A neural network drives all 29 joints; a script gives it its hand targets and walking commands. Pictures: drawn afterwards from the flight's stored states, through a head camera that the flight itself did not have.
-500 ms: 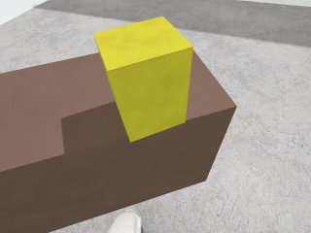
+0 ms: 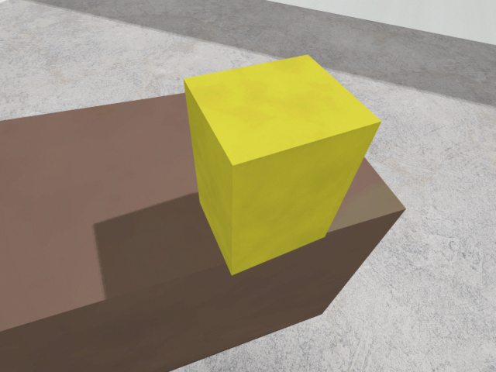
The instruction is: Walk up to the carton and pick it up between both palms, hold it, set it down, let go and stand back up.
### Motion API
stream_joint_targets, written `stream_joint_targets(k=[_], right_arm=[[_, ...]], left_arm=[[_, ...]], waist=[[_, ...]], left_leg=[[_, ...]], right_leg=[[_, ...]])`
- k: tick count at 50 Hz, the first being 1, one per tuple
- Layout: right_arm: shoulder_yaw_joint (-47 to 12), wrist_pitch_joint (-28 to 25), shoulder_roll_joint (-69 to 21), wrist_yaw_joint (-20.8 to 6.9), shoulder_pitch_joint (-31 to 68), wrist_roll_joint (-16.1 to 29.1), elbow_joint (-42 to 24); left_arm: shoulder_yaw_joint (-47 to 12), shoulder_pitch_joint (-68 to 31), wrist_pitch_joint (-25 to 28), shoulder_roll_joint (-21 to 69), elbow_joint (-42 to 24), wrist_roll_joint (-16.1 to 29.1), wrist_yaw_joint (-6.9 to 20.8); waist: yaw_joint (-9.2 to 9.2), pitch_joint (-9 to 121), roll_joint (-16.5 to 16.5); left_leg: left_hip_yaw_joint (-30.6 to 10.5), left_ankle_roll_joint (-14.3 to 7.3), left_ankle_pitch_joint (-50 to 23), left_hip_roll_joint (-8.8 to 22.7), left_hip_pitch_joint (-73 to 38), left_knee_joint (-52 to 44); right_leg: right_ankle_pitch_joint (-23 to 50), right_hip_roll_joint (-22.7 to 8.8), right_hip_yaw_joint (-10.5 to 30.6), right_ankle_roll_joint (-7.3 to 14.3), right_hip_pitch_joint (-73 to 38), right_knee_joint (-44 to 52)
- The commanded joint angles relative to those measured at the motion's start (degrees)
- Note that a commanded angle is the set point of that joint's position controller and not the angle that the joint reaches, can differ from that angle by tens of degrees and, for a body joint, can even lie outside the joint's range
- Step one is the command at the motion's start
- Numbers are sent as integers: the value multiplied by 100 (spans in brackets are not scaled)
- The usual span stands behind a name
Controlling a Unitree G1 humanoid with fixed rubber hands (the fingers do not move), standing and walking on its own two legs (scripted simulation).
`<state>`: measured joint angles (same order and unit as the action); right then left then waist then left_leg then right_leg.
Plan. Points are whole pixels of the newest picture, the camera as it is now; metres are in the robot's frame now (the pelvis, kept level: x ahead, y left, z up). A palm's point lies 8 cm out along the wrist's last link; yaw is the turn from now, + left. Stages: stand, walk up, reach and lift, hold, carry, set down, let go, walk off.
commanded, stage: walk up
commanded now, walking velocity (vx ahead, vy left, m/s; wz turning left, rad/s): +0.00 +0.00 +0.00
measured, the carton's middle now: (267, 172) +0.40 -0.01 +0.11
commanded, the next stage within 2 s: none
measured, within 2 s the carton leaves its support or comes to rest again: neither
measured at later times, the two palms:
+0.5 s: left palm out of the picture -0.01 +0.18 -0.14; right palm out of the picture -0.03 -0.23 -0.14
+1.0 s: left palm out of the picture +0.03 +0.11 -0.13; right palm out of the picture +0.04 -0.45 -0.14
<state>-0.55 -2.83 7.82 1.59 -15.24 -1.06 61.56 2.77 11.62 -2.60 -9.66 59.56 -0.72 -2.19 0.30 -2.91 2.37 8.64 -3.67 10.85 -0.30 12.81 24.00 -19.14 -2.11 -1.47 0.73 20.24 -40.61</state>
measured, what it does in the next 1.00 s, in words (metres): steps to the right: right foot, then right foot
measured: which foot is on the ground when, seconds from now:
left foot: down 0.00-0.96, up 0.98-1.00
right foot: up 0.00-0.04, down 0.06-0.58, up 0.60-0.94, down 0.96-1.00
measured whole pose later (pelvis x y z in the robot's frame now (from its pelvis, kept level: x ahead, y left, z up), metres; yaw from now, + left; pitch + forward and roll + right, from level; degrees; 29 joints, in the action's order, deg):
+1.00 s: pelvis +0.01 -0.16 -0.01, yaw +14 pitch +3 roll -1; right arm 7.1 2.4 16.9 2.4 -18.7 -2.7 58.8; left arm 2.5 11.9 -1.8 -12.7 52.1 -0.9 -1.1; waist 4.1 -1.8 -3.2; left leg -9.7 4.4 21.2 6.6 26.7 37.5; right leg -15.4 -1.5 -2.3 -2.4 16.2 -29.6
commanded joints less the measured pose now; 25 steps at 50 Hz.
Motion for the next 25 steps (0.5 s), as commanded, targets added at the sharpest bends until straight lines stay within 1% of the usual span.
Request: stream_joint_targets(k=[1, 2, 3, 4, 5, 6, 7, 8, 9, 11, 13, 18, 25], right_arm=[[170, 113, 887, 41, 88, 46, -253], [174, 156, 862, 41, 83, 67, -234], [153, 187, 711, 38, -34, 68, -221], [141, 231, 460, 14, -507, 101, -172], [61, 289, 228, 21, -606, 120, -24], [100, 310, 370, 37, -472, 92, 30], [141, 304, 463, 30, -420, 66, 60], [158, 285, 500, 10, -409, 45, 83], [162, 265, 509, -4, -411, 26, 109], [131, 223, 416, -5, -426, 38, 190], [124, 209, 395, 10, -389, 52, 241], [103, 202, 343, 34, -496, 47, 360], [77, 191, 288, 54, -755, 46, 503]], left_arm=[[-28, 737, 9, -220, 66, -24, -36], [-64, 782, 69, -202, 108, -43, -37], [-59, 854, 152, -353, 158, -91, -49], [-35, 588, 222, -630, 107, -51, -61], [-98, 361, 250, -402, 128, 57, -22], [-157, 346, 291, -167, 143, 55, 16], [-173, 384, 327, -138, 181, 59, 23], [-161, 450, 345, -207, 226, 63, 7], [-149, 529, 358, -249, 259, 81, -11], [-145, 671, 365, -241, 315, 77, -4], [-154, 747, 364, -190, 350, 54, 9], [-170, 846, 379, -188, 422, 42, 20], [-221, 986, 388, -91, 515, 43, 17]], waist=[[-209, 401, -759], [-249, 284, -464], [-133, 173, -88], [330, 24, 572], [292, -94, 951], [218, -255, 788], [197, -219, 575], [195, -159, 474], [169, -145, 297], [107, -90, -74], [51, -118, -249], [8, -130, -285], [0, -161, -235]], left_leg=[[-1227, -695, -1117, 1582, 329, -614], [-1259, -462, -494, 1465, 515, -619], [-1207, -202, 3, 1228, 654, -479], [-842, 8, 377, 678, 580, -437], [-689, 147, 325, 500, -204, -550], [-743, 200, 22, 538, -639, -474], [-773, 198, -208, 597, -815, -476], [-791, 182, -270, 644, -834, -511], [-803, 182, -248, 677, -734, -559], [-804, 209, -118, 690, -514, -666], [-794, 237, -11, 682, -392, -727], [-786, 252, 49, 693, -330, -730], [-791, 257, 45, 712, -250, -685]], right_leg=[[456, -58, -86, 92, -1058, 1094], [1099, -163, 42, 100, -1346, 1774], [1513, -521, 438, 124, -1504, 2086], [1875, -885, 888, 262, -1209, 2139], [1074, -915, 961, 349, -309, 2516], [462, -771, 943, 228, 48, 2797], [287, -650, 831, 128, 21, 2894], [326, -555, 751, 93, -126, 2895], [411, -508, 700, 96, -298, 2857], [548, -484, 655, 142, -608, 2766], [539, -477, 637, 174, -677, 2728], [498, -437, 601, 201, -670, 2715], [563, -396, 549, 213, -691, 2666]])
